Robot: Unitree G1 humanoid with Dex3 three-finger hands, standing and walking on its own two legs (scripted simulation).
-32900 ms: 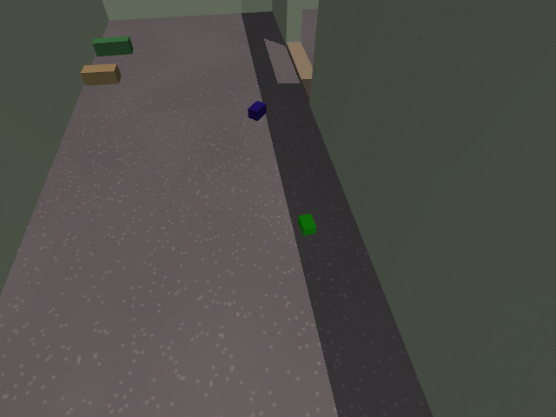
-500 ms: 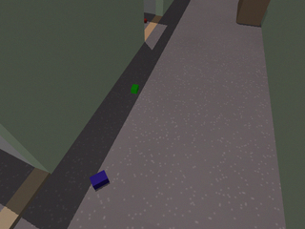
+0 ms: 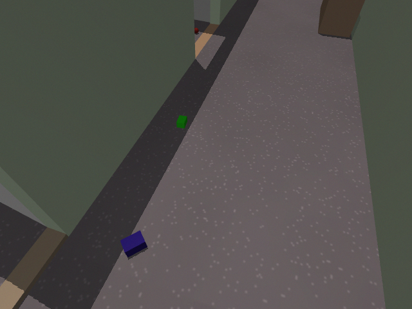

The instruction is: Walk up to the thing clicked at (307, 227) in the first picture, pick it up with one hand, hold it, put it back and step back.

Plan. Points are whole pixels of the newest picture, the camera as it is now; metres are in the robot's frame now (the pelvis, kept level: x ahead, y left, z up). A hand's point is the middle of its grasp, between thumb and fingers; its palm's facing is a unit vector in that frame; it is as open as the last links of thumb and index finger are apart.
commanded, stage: stand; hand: left
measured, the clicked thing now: (181, 121) +1.46 +0.15 -0.76
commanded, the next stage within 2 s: walk up in 0.84 s
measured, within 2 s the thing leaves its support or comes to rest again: neither
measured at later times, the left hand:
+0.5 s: hand out of the picture +0.06 +0.25 -0.16, palm faces -0.03 -0.94 -0.34, open 7.4 cm
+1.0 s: hand out of the picture +0.08 +0.26 -0.15, palm faces -0.07 -0.93 -0.35, open 7.4 cm
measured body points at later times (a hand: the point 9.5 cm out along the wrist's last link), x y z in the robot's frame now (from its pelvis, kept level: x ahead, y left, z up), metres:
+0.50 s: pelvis +0.00 +0.00 +0.00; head +0.00 +0.00 +0.45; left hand +0.06 +0.30 -0.13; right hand +0.06 -0.30 -0.13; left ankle -0.04 +0.12 -0.75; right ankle +0.02 -0.14 -0.75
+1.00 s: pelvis +0.02 -0.02 +0.00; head +0.02 -0.02 +0.45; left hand +0.09 +0.31 -0.12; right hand +0.05 -0.33 -0.13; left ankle -0.04 +0.12 -0.75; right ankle +0.05 -0.14 -0.72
